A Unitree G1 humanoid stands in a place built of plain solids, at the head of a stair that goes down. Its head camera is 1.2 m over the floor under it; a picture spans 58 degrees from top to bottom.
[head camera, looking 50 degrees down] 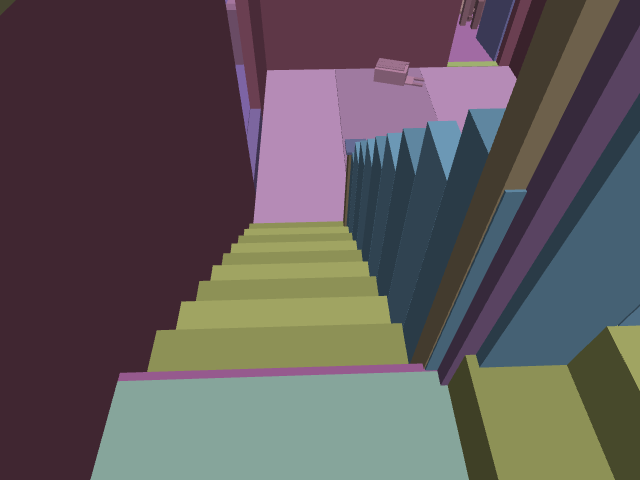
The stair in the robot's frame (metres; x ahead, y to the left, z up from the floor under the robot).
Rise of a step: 0.19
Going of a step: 0.24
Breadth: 0.96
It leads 2 degrees to the left of straight ahead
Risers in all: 10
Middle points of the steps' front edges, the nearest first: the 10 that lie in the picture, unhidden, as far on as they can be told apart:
0.53 0.10 0.00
0.77 0.11 -0.19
1.01 0.11 -0.38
1.25 0.12 -0.58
1.48 0.13 -0.77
1.72 0.14 -0.96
1.96 0.14 -1.16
2.20 0.15 -1.35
2.44 0.16 -1.54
2.68 0.17 -1.74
